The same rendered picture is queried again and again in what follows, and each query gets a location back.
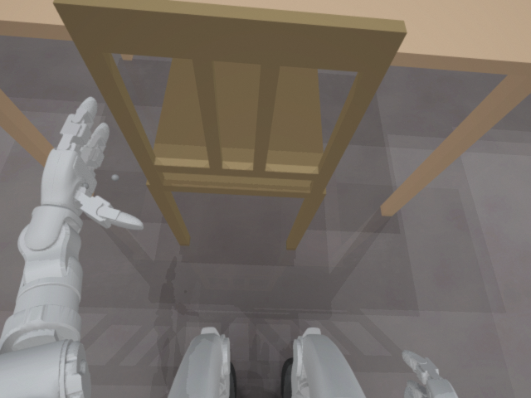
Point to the left robot shin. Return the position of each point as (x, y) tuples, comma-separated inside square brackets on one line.
[(224, 389)]

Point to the robot left hand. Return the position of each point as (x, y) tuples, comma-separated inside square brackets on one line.
[(68, 167)]

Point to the robot right hand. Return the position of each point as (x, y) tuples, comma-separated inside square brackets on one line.
[(428, 374)]

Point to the chair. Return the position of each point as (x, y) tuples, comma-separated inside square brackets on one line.
[(241, 111)]

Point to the right robot thigh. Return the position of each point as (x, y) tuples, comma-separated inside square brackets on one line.
[(317, 359)]

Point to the left robot upper arm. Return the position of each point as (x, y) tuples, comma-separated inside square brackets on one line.
[(53, 370)]

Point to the robot left forearm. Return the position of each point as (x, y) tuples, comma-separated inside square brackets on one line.
[(48, 299)]

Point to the table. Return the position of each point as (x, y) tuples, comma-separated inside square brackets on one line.
[(485, 36)]

